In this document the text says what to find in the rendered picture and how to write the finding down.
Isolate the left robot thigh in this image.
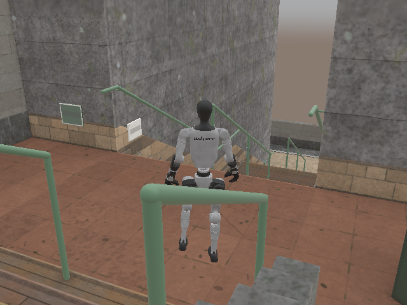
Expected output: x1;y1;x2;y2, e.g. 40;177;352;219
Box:
182;176;195;212

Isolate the right robot upper arm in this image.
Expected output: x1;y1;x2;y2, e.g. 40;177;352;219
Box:
217;128;234;163

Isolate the robot head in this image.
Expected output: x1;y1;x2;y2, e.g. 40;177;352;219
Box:
193;100;215;131

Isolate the left robot hand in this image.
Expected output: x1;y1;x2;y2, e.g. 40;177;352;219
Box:
165;178;179;186

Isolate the left robot upper arm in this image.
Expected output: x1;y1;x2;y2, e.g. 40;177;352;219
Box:
174;128;191;164

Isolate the right robot forearm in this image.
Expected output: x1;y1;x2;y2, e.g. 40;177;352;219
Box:
228;154;238;174

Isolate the right robot hand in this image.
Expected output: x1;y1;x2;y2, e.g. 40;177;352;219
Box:
224;172;239;182

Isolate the left robot forearm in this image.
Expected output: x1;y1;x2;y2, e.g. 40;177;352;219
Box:
166;154;180;181

